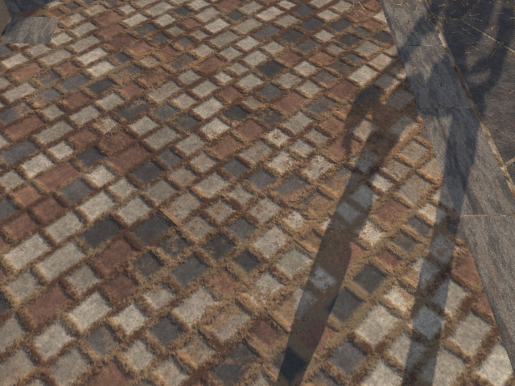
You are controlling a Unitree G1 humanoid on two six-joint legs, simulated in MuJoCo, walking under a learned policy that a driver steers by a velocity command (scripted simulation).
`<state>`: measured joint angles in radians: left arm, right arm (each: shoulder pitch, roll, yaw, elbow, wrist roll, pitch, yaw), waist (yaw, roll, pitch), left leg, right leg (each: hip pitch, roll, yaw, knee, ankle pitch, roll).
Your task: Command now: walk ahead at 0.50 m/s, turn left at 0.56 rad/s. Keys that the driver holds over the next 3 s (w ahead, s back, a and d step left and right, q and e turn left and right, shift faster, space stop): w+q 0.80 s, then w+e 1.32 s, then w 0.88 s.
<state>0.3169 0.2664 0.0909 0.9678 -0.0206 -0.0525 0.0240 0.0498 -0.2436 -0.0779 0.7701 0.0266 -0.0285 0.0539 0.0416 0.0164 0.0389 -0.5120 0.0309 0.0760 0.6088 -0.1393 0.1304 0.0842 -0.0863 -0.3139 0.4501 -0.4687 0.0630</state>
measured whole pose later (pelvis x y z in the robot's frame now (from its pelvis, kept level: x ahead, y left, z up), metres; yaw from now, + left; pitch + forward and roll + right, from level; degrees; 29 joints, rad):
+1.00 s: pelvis +0.53 +0.13 +0.01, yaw +30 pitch +2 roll -2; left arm 0.38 0.30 0.07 0.93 -0.04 -0.06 -0.01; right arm 0.03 -0.25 -0.04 0.61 0.01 -0.05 0.04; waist 0.09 0.02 0.04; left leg -0.49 0.04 0.02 0.52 -0.08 0.07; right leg 0.05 -0.06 -0.16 0.37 -0.42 0.04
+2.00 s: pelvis +1.06 +0.30 +0.01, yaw -3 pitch +3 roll +0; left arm 0.38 0.30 0.08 0.75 -0.02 -0.03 0.02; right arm 0.02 -0.28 -0.05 0.68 0.00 -0.12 0.02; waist 0.08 0.02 0.00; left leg -0.46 -0.01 -0.06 0.45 -0.03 -0.01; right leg -0.08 0.10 0.23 0.50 -0.45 -0.06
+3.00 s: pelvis +1.59 +0.21 +0.01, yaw -13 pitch +2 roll -2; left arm 0.40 0.30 0.07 0.84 -0.02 -0.05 0.00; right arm 0.04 -0.27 -0.02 0.76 0.01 -0.08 0.05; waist 0.07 0.03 0.01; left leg -0.52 0.04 0.01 0.50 -0.02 0.04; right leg 0.06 0.02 -0.03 0.30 -0.40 0.00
